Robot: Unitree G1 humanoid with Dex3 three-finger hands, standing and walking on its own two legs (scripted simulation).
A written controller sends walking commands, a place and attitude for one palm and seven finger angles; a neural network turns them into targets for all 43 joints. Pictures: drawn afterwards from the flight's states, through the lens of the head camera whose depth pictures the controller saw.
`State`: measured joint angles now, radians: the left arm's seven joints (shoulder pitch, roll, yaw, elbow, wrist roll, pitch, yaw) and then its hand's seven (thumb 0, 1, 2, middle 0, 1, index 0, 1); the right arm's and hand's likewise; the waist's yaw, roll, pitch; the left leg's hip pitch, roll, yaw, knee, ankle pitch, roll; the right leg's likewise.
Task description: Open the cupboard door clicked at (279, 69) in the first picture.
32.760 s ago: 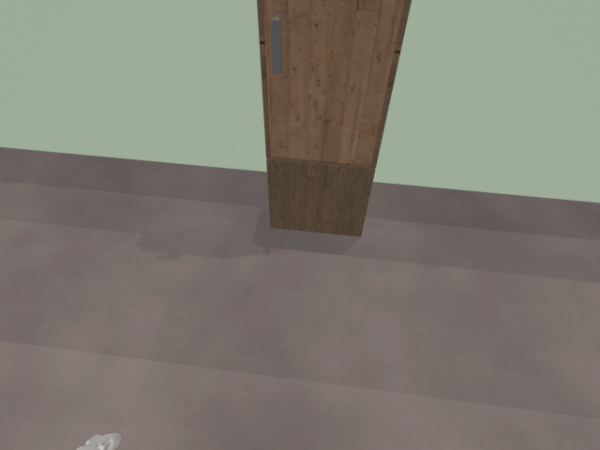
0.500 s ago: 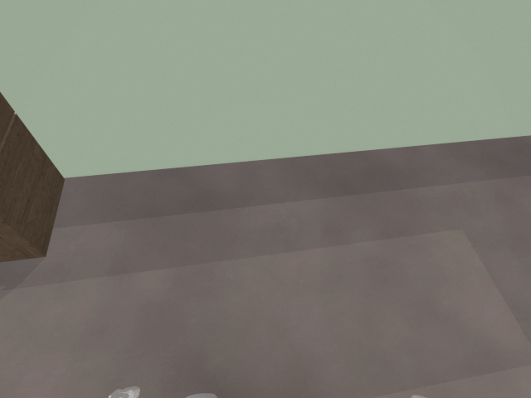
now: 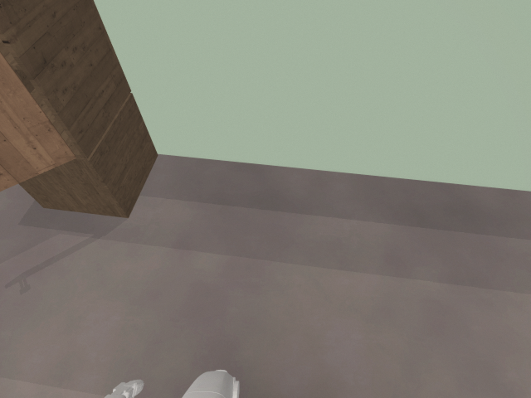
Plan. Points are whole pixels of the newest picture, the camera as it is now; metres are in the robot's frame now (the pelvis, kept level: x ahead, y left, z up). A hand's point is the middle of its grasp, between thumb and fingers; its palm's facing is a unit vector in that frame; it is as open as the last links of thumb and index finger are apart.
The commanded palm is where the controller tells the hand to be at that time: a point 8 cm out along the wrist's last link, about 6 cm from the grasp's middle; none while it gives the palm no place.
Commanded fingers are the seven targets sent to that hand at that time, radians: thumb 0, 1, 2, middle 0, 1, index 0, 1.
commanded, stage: turn to face it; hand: left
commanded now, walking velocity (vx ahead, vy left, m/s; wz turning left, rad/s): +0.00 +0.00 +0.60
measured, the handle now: out of the picture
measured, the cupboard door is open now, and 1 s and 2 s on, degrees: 44 44 44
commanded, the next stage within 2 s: take the last steps up to it in 1.14 s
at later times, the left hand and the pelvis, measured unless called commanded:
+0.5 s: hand out of the picture +0.07 +0.24 -0.16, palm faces +0.31 -0.91 -0.29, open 7.4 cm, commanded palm none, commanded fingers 0.00 0.90 0.90 -0.20 -0.30 -0.20 -0.30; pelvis +0.02 -0.01 -0.01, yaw +17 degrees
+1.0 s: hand out of the picture -0.03 +0.22 -0.18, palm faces +0.56 -0.79 -0.23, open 7.4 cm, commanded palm none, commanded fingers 0.00 0.90 0.90 -0.20 -0.30 -0.20 -0.30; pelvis +0.03 +0.00 +0.00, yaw +33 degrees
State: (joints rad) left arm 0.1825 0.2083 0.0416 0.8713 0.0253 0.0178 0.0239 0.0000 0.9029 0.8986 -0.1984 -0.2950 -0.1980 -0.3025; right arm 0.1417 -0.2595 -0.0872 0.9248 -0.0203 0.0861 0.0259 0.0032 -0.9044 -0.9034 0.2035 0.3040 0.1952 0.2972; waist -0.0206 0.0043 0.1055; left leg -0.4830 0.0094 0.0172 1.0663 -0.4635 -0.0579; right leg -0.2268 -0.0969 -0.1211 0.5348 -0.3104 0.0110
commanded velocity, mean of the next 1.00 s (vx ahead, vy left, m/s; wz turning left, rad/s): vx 0.00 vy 0.00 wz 0.50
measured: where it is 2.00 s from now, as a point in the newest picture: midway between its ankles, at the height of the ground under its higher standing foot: outside the picture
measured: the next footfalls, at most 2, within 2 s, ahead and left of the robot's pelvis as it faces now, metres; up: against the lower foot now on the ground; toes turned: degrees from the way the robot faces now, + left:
left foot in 0.16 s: +0.04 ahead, +0.13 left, +0.00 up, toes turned +10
right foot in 0.52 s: +0.11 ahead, -0.14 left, +0.00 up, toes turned +16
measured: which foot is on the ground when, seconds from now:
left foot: up 0.00-0.14, down 0.16-0.50, up 0.52-0.78, down 0.80-1.00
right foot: down 0.00-0.16, up 0.18-0.50, down 0.52-0.80, up 0.82-1.00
